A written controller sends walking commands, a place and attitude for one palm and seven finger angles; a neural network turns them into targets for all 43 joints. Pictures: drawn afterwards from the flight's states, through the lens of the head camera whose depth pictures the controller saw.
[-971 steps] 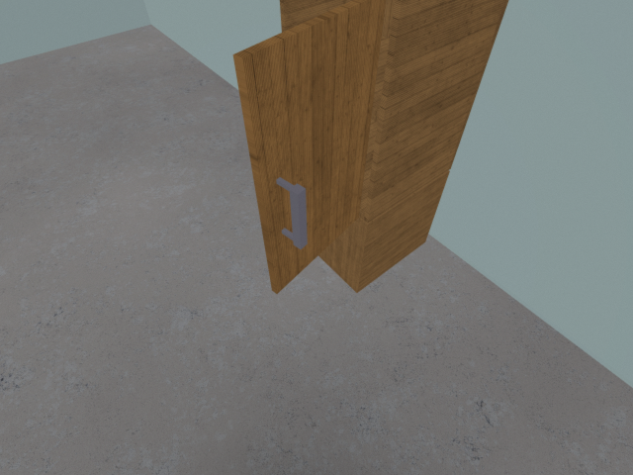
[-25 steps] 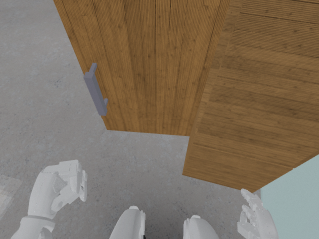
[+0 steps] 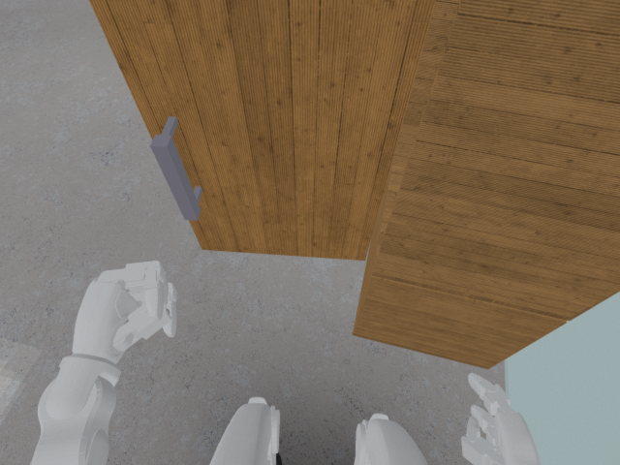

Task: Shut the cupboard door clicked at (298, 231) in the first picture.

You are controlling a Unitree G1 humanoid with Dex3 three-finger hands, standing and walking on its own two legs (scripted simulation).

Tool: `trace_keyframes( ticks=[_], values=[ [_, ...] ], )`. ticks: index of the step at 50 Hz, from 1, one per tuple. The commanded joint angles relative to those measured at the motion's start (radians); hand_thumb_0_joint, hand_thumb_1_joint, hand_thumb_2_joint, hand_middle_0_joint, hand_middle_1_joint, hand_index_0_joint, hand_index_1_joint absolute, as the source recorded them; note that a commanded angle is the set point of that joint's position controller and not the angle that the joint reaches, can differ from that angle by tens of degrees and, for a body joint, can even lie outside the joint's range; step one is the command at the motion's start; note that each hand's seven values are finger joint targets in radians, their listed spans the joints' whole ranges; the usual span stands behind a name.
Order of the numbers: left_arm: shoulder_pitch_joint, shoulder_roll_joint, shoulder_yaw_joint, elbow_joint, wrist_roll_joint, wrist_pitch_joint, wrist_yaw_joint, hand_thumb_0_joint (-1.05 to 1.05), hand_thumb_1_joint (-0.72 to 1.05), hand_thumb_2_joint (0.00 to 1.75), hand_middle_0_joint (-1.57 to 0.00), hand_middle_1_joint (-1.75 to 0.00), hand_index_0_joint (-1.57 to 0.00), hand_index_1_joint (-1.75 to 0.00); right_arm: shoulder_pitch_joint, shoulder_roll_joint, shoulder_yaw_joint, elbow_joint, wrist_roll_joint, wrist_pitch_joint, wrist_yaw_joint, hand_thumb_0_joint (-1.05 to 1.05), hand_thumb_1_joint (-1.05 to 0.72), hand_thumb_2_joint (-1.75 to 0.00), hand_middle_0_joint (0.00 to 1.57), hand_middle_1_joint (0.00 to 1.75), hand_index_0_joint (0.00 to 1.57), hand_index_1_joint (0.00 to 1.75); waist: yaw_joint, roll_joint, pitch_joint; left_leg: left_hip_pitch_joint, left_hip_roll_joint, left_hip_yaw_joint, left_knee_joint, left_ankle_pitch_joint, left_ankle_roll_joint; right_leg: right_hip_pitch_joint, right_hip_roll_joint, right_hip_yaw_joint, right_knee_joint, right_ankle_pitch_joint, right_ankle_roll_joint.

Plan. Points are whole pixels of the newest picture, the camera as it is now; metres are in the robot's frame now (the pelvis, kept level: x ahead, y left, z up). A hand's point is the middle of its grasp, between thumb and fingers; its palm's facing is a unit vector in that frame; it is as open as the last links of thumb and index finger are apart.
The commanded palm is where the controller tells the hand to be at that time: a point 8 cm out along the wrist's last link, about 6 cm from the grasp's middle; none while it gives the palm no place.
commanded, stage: bring the fist close to the handle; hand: left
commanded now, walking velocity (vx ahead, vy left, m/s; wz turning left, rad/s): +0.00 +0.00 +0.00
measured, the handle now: (182, 172) +0.50 +0.22 +0.05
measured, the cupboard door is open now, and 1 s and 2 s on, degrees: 100 100 85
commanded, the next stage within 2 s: push the door shut along its arc in 1.04 s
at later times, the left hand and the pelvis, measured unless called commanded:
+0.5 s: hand (184, 247) +0.37 +0.19 +0.05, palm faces -0.04 -1.00 -0.02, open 3.1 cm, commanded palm +0.35 +0.24 +0.05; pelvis +0.00 +0.02 +0.01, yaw -1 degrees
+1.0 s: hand (189, 226) +0.40 +0.19 +0.05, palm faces +0.00 -1.00 -0.04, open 3.1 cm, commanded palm +0.38 +0.24 +0.05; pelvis +0.00 +0.01 +0.01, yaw -1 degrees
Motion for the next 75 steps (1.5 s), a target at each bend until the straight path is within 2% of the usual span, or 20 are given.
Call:
trace_keyframes(
  ticks=[1, 12, 15, 21, 24, 28, 32, 35, 38, 44, 47, 49, 54, 57, 61, 65, 70, 71, 73, 75],
  values=[
    [-0.173, 0.150, 0.092, -0.131, -0.016, -0.054, 0.020, 0.00, 0.90, 0.90, -1.30, -1.50, -1.30, -1.50, 0.003, -0.136, -0.058, -0.131, 0.008, -0.040, -0.005, 0.00, -0.90, -0.90, 0.20, 0.30, 0.20, 0.30, -0.011, -0.026, -0.280, 0.195, -0.038, -0.031, -0.188, 0.192, 0.015, 0.210, 0.023, 0.139, -0.241, 0.192, 0.025],
    [-0.414, 0.149, 0.092, 0.023, 0.014, -0.106, 0.040, 0.00, 0.90, 0.90, -1.30, -1.50, -1.30, -1.50, 0.024, -0.148, -0.065, -0.085, 0.001, -0.009, 0.005, 0.00, -0.90, -0.90, 0.20, 0.30, 0.20, 0.30, -0.034, -0.014, -0.308, 0.264, -0.034, -0.037, -0.223, 0.221, 0.012, 0.178, 0.026, 0.108, -0.226, 0.252, 0.022],
    [-0.458, 0.136, 0.067, 0.024, 0.023, -0.121, 0.038, 0.00, 0.90, 0.90, -1.30, -1.50, -1.30, -1.50, 0.032, -0.152, -0.069, -0.074, 0.002, -0.007, 0.009, 0.00, -0.90, -0.90, 0.20, 0.30, 0.20, 0.30, -0.030, 0.053, -0.353, 0.346, -0.029, -0.052, -0.237, 0.271, 0.002, 0.146, 0.028, 0.089, -0.210, 0.283, 0.015],
    [-0.599, 0.122, 0.047, 0.145, 0.054, -0.113, 0.069, 0.00, 0.90, 0.90, -1.30, -1.50, -1.30, -1.50, 0.053, -0.159, -0.071, -0.047, 0.000, 0.016, 0.013, 0.00, -0.90, -0.90, 0.20, 0.30, 0.20, 0.30, -0.058, 0.008, -0.311, 0.357, -0.021, -0.070, -0.254, 0.248, -0.002, 0.096, 0.028, 0.076, -0.220, 0.257, 0.018],
    [-0.637, 0.156, 0.085, 0.178, 0.064, -0.123, 0.089, 0.00, 0.90, 0.90, -1.30, -1.50, -1.30, -1.50, 0.064, -0.163, -0.074, -0.044, -0.005, 0.026, 0.014, 0.00, -0.90, -0.90, 0.20, 0.30, 0.20, 0.30, -0.045, 0.010, -0.362, 0.377, -0.023, -0.071, -0.252, 0.280, -0.004, 0.115, 0.030, 0.076, -0.213, 0.277, 0.015],
    [-0.717, 0.134, 0.060, 0.220, 0.083, -0.143, 0.104, 0.00, 0.90, 0.90, -1.30, -1.50, -1.30, -1.50, 0.069, -0.158, -0.073, -0.032, -0.008, 0.039, 0.024, 0.00, -0.90, -0.90, 0.20, 0.30, 0.20, 0.30, -0.051, 0.034, -0.381, 0.417, -0.019, -0.075, -0.257, 0.301, -0.011, 0.096, 0.027, 0.074, -0.213, 0.284, 0.015],
    [-0.815, 0.173, 0.094, 0.358, 0.096, -0.141, 0.112, 0.00, 0.90, 0.90, -1.30, -1.50, -1.30, -1.50, 0.084, -0.158, -0.068, -0.014, -0.008, 0.062, 0.022, 0.00, -0.90, -0.90, 0.20, 0.30, 0.20, 0.30, -0.070, -0.023, -0.324, 0.325, -0.027, -0.059, -0.250, 0.233, -0.001, 0.119, 0.028, 0.088, -0.232, 0.261, 0.021],
    [-0.773, 0.195, 0.126, 0.371, 0.092, -0.154, 0.101, 0.00, 0.90, 0.90, -1.30, -1.50, -1.30, -1.50, 0.086, -0.158, -0.070, -0.026, -0.008, 0.070, 0.025, 0.00, -0.90, -0.90, 0.20, 0.30, 0.20, 0.30, -0.040, 0.001, -0.385, 0.346, -0.030, -0.050, -0.251, 0.267, -0.001, 0.153, 0.029, 0.094, -0.228, 0.292, 0.016],
    [-0.741, 0.182, 0.118, 0.365, 0.081, -0.161, 0.086, 0.00, 0.90, 0.90, -1.30, -1.50, -1.30, -1.50, 0.093, -0.154, -0.073, -0.033, -0.006, 0.081, 0.032, 0.00, -0.90, -0.90, 0.20, 0.30, 0.20, 0.30, -0.040, -0.022, -0.407, 0.338, -0.032, -0.036, -0.245, 0.297, 0.003, 0.195, 0.029, 0.103, -0.233, 0.337, 0.021],
    [-0.823, 0.220, 0.140, 0.379, 0.074, -0.183, 0.071, 0.00, 0.90, 0.90, -1.30, -1.50, -1.30, -1.50, 0.099, -0.156, -0.071, -0.023, -0.005, 0.091, 0.023, 0.00, -0.90, -0.90, 0.20, 0.30, 0.20, 0.30, -0.061, -0.043, -0.347, 0.269, -0.037, -0.028, -0.235, 0.231, 0.014, 0.199, 0.029, 0.121, -0.249, 0.288, 0.025],
    [-0.856, 0.242, 0.154, 0.389, 0.076, -0.200, 0.058, 0.00, 0.90, 0.90, -1.30, -1.50, -1.30, -1.50, 0.095, -0.156, -0.072, -0.008, -0.006, 0.090, 0.017, 0.00, -0.90, -0.90, 0.20, 0.30, 0.20, 0.30, -0.058, -0.014, -0.370, 0.276, -0.036, -0.030, -0.229, 0.225, 0.012, 0.193, 0.026, 0.128, -0.245, 0.280, 0.024],
    [-0.905, 0.215, 0.115, 0.351, 0.076, -0.210, 0.051, 0.00, 0.90, 0.90, -1.30, -1.50, -1.30, -1.50, 0.100, -0.156, -0.073, -0.007, -0.007, 0.084, 0.015, 0.00, -0.90, -0.90, 0.20, 0.30, 0.20, 0.30, -0.073, 0.045, -0.404, 0.331, -0.034, -0.039, -0.227, 0.250, 0.011, 0.158, 0.028, 0.117, -0.232, 0.292, 0.020],
    [-0.818, 0.222, 0.138, 0.385, 0.061, -0.184, 0.044, 0.00, 0.90, 0.90, -1.30, -1.50, -1.30, -1.50, 0.107, -0.159, -0.076, -0.004, -0.005, 0.084, 0.019, 0.00, -0.90, -0.90, 0.20, 0.30, 0.20, 0.30, -0.055, 0.013, -0.426, 0.332, -0.035, -0.036, -0.226, 0.293, 0.011, 0.195, 0.029, 0.116, -0.233, 0.341, 0.022],
    [-0.799, 0.222, 0.139, 0.390, 0.067, -0.172, 0.047, 0.00, 0.90, 0.90, -1.30, -1.50, -1.30, -1.50, 0.098, -0.154, -0.074, -0.012, -0.001, 0.094, 0.022, 0.00, -0.90, -0.90, 0.20, 0.30, 0.20, 0.30, -0.051, -0.010, -0.392, 0.303, -0.034, -0.029, -0.237, 0.284, 0.010, 0.208, 0.027, 0.118, -0.239, 0.345, 0.026],
    [-0.909, 0.253, 0.142, 0.433, 0.080, -0.176, 0.035, 0.00, 0.90, 0.90, -1.30, -1.50, -1.30, -1.50, 0.101, -0.154, -0.067, 0.001, -0.002, 0.098, 0.016, 0.00, -0.90, -0.90, 0.20, 0.30, 0.20, 0.30, -0.085, -0.033, -0.347, 0.254, -0.035, -0.027, -0.217, 0.233, 0.017, 0.191, 0.026, 0.133, -0.246, 0.306, 0.030],
    [-1.015, 0.255, 0.123, 0.446, 0.079, -0.198, 0.000, 0.00, 0.90, 0.90, -1.30, -1.50, -1.30, -1.50, 0.103, -0.157, -0.066, 0.012, -0.001, 0.088, 0.010, 0.00, -0.90, -0.90, 0.20, 0.30, 0.20, 0.30, -0.093, 0.039, -0.392, 0.323, -0.032, -0.040, -0.209, 0.248, 0.012, 0.146, 0.029, 0.128, -0.236, 0.299, 0.022],
    [-1.034, 0.304, 0.154, 0.557, 0.077, -0.169, -0.049, 0.00, 0.90, 0.90, -1.30, -1.50, -1.30, -1.50, 0.124, -0.168, -0.065, 0.025, 0.001, 0.094, 0.013, 0.00, -0.90, -0.90, 0.20, 0.30, 0.20, 0.30, -0.092, 0.017, -0.401, 0.307, -0.029, -0.048, -0.193, 0.281, 0.013, 0.138, 0.031, 0.124, -0.221, 0.326, 0.019],
    [-1.041, 0.277, 0.130, 0.572, 0.075, -0.160, -0.059, 0.00, 0.90, 0.90, -1.30, -1.50, -1.30, -1.50, 0.125, -0.164, -0.063, 0.020, 0.003, 0.096, 0.016, 0.00, -0.90, -0.90, 0.20, 0.30, 0.20, 0.30, -0.096, 0.020, -0.393, 0.292, -0.033, -0.045, -0.195, 0.269, 0.015, 0.140, 0.030, 0.124, -0.225, 0.316, 0.020],
    [-1.075, 0.297, 0.141, 0.596, 0.074, -0.150, -0.073, 0.00, 0.90, 0.90, -1.30, -1.50, -1.30, -1.50, 0.130, -0.168, -0.064, 0.022, 0.005, 0.100, 0.017, 0.00, -0.90, -0.90, 0.20, 0.30, 0.20, 0.30, -0.106, -0.006, -0.385, 0.271, -0.031, -0.046, -0.187, 0.256, 0.018, 0.141, 0.031, 0.129, -0.229, 0.306, 0.021],
    [-1.134, 0.301, 0.130, 0.615, 0.078, -0.149, -0.086, 0.00, 0.90, 0.90, -1.30, -1.50, -1.30, -1.50, 0.134, -0.170, -0.060, 0.026, 0.006, 0.100, 0.017, 0.00, -0.90, -0.90, 0.20, 0.30, 0.20, 0.30, -0.117, 0.019, -0.382, 0.265, -0.032, -0.050, -0.180, 0.242, 0.019, 0.108, 0.032, 0.126, -0.220, 0.283, 0.018]
  ],
)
